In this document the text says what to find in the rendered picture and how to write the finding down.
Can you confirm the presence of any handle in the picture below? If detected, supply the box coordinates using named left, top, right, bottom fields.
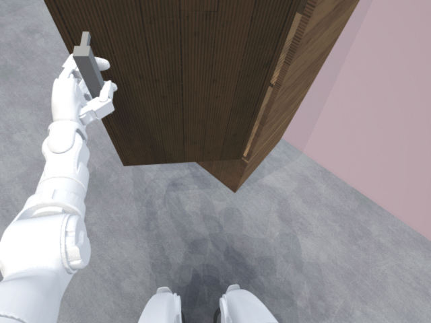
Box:
left=72, top=32, right=112, bottom=114

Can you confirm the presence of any left robot hand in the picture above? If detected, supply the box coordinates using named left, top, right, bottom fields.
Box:
left=51, top=54, right=117, bottom=130

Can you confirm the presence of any robot left thigh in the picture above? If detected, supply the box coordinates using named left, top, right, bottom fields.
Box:
left=138, top=292, right=182, bottom=323

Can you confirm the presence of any robot left upper arm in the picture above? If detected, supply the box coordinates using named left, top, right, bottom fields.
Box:
left=0, top=213, right=91, bottom=323

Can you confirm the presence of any left robot forearm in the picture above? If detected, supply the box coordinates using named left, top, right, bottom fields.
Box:
left=0, top=120, right=90, bottom=277

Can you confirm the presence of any cupboard door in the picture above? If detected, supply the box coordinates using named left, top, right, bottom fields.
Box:
left=44, top=0, right=301, bottom=166

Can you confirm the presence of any robot left shin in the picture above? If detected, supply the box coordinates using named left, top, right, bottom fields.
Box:
left=156, top=287, right=172, bottom=294

